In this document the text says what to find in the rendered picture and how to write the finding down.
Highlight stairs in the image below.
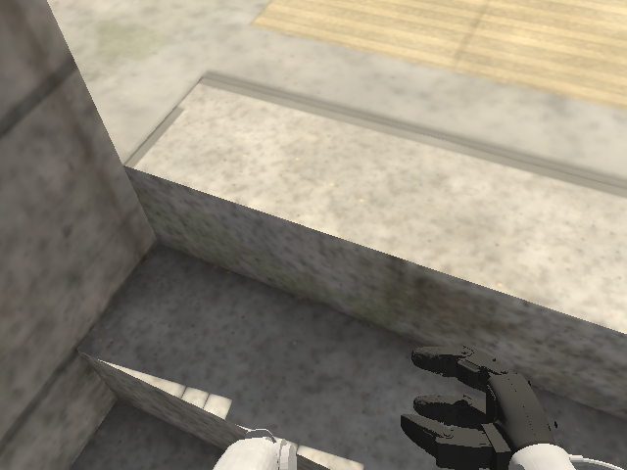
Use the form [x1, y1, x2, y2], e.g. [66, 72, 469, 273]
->
[70, 165, 627, 470]

